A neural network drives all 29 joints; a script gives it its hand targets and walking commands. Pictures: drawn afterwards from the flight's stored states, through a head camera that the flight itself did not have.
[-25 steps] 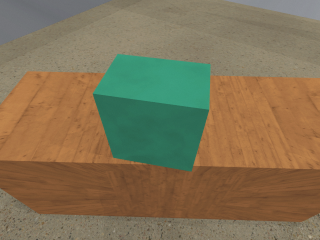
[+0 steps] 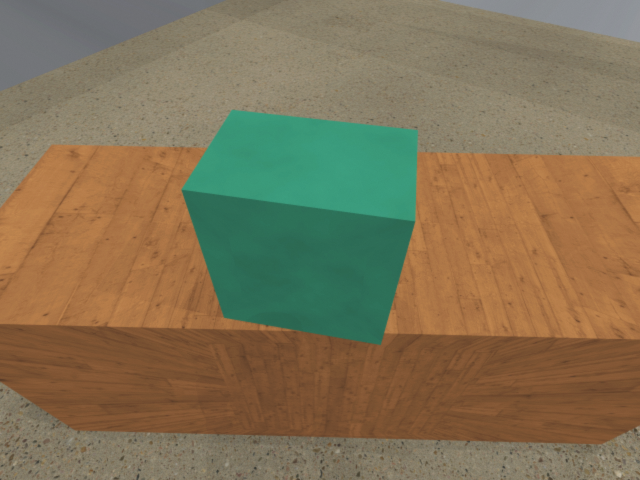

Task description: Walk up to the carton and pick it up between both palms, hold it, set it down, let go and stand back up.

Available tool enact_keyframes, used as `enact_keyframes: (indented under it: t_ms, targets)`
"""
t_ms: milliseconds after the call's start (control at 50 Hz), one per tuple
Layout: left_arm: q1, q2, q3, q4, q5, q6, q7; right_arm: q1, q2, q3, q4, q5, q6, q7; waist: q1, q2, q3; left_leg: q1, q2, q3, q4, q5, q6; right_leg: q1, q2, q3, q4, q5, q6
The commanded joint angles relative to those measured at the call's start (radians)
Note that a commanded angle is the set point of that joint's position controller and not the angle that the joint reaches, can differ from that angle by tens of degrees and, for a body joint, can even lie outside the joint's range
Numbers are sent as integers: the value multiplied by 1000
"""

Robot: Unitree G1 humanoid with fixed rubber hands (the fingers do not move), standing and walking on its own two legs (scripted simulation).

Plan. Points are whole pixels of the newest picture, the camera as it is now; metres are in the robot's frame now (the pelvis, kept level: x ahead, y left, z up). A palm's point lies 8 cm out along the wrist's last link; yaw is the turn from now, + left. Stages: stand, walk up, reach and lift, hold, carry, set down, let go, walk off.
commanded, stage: stand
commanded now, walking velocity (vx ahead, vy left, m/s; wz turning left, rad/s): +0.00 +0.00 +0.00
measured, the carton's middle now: (310, 234) +0.48 +0.02 +0.01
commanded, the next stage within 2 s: walk up in 1.10 s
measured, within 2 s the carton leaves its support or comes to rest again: neither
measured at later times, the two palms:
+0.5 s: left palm out of the picture -0.04 +0.19 -0.15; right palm out of the picture -0.04 -0.20 -0.15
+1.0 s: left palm out of the picture -0.04 +0.19 -0.15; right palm out of the picture -0.05 -0.20 -0.15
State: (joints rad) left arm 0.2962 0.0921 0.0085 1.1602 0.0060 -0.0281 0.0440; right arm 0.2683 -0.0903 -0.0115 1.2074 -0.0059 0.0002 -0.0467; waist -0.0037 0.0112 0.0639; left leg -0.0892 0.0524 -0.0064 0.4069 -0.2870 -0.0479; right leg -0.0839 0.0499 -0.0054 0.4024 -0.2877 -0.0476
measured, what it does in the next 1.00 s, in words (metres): stands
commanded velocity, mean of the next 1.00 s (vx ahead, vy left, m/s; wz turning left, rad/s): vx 0.00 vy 0.00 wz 0.00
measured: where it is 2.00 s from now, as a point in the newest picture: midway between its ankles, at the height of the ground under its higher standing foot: outside the picture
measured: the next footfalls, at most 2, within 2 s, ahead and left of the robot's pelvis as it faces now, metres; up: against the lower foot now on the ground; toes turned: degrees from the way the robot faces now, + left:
left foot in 1.64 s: +0.15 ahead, +0.19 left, +0.00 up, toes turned -5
right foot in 2.00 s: +0.05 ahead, -0.05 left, +0.00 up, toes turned -11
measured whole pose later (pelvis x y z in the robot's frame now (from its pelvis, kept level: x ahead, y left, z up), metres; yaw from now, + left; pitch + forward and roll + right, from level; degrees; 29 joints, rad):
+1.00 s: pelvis -0.01 -0.01 +0.00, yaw +0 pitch -2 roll +0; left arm 0.31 0.08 0.00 1.16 0.01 -0.03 0.04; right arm 0.29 -0.09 -0.01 1.21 -0.01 0.00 -0.04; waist 0.00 0.01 0.05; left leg -0.10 0.07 -0.01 0.40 -0.27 -0.06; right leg -0.10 0.06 -0.01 0.40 -0.27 -0.06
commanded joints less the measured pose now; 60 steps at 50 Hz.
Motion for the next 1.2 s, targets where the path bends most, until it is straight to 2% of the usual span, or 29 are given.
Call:
enact_keyframes:
  t_ms: [0, 880, 900, 920, 940, 980, 1000, 1020, 1040, 1060, 1080, 1100, 1120, 1140, 1160, 1180]
  targets:
    - [102, 87, 14, -8, 0, -7, 6, 108, -80, -11, 0, 0, -5, -5, 0, -4, 37, -34, 51, -22, -44, 263, 41, -27, -130, 89, -65, 391, -15]
    - [117, 79, 9, -12, 0, -10, 2, 125, -70, -5, 8, -1, -2, -3, 1, -5, 53, -63, 51, -20, -50, 194, 30, -56, -126, 104, -91, 305, -18]
    - [111, 75, 9, -17, -4, -16, -2, 162, -87, -9, -9, 0, -6, -2, -4, -25, -34, -30, 53, -31, -48, 225, 37, -12, -127, 108, -79, 333, -25]
    - [73, 70, 11, -21, 2, -15, 0, 134, -94, -11, -4, -9, -10, -2, -7, -20, 1, -34, 64, -28, -41, 264, 40, -22, -132, 107, -67, 388, -23]
    - [113, 38, 2, -12, 0, -14, 4, 114, -96, -16, -10, -5, -10, -2, 7, -18, 7, -29, 57, -26, -38, 260, 40, -39, -127, 92, -71, 402, -16]
    - [113, 104, 19, -13, 4, -11, 8, 149, -45, 2, -3, 0, -4, -3, 3, -6, 53, -75, 58, -28, -41, 213, 34, -48, -129, 99, -80, 340, -18]
    - [145, 49, 2, 2, 8, -9, 5, 156, -45, 0, -6, 1, 0, 0, 2, 14, 47, -54, 53, -27, -41, 207, 33, -53, -129, 108, -65, 347, -24]
    - [130, 83, 9, 2, 8, -6, 3, 141, -70, -9, -11, -4, -1, -2, 1, 22, 29, -54, 51, -30, -40, 214, 44, -53, -130, 106, -61, 350, -22]
    - [146, 79, 9, -5, 5, -4, 3, 143, -68, -4, -15, -1, 1, -1, 11, 22, 42, -63, 44, -22, -37, 165, 39, -73, -122, 105, -88, 278, -21]
    - [112, 89, 10, -12, 3, -4, 5, 148, -84, -7, -8, 1, 1, 0, -6, 11, 112, -89, 51, -28, -48, 175, 39, -97, -123, 100, -90, 279, -10]
    - [124, 66, 7, -10, -1, -1, 3, 158, -79, -9, -8, -4, -1, 2, 1, 26, 91, -89, 46, -29, -35, 206, 40, -79, -123, 104, -86, 276, -11]
    - [151, 68, 5, -1, -1, -2, 1, 153, -79, -7, -13, -4, 8, 1, 8, 5, 85, -94, 46, -23, -29, 169, 33, -66, -140, 130, -89, 315, -3]
    - [149, 64, 2, -1, -1, -3, 3, 142, -110, -17, -28, -5, 9, 2, 9, -28, 82, -82, 42, -21, -18, 169, 28, -65, -154, 144, -93, 424, 27]
    - [161, 111, 11, 0, 0, -9, -1, 141, -111, -17, -27, 0, 7, -2, 5, -43, 13, -41, 49, -24, -29, 190, 33, -41, -132, 112, -80, 395, 5]
    - [123, 140, 22, -11, -2, -9, 0, 146, -56, 2, -28, 5, -1, 3, 1, -24, 50, -96, 44, -29, -36, 179, 39, -28, -115, 104, -76, 329, -13]
    - [131, 94, 16, -12, 10, -11, 0, 141, -76, -7, -26, 0, -5, 1, 8, -16, 10, -68, 49, -30, -46, 184, 37, -17, -129, 113, -72, 341, -19]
